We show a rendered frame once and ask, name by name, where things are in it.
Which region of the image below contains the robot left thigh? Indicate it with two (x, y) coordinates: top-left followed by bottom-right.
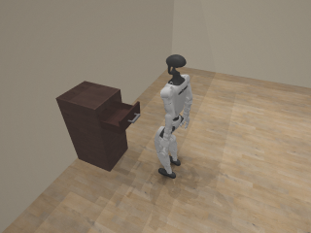
(155, 126), (172, 156)

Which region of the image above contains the handle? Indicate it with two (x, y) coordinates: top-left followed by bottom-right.
(128, 113), (140, 123)

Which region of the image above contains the right robot hand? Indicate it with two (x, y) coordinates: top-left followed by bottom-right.
(180, 116), (190, 129)

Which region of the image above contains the left robot forearm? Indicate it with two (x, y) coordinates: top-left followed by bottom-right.
(162, 114), (174, 141)

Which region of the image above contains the robot left upper arm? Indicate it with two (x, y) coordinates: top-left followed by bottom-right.
(160, 85), (176, 120)

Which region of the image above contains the robot thigh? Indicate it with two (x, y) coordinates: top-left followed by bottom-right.
(155, 126), (172, 156)
(169, 115), (184, 145)

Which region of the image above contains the drawer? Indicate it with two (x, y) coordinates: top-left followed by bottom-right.
(98, 101), (141, 134)

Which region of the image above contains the right robot forearm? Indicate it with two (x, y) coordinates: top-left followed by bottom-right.
(183, 99), (193, 117)

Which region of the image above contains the cabinet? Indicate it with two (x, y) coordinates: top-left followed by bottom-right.
(55, 81), (128, 172)

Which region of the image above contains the robot right thigh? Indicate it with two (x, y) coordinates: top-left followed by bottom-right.
(169, 115), (184, 145)

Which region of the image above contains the left robot hand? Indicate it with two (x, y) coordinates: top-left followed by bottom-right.
(159, 138), (170, 153)

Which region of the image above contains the robot right upper arm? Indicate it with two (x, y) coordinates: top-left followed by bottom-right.
(182, 74), (193, 102)

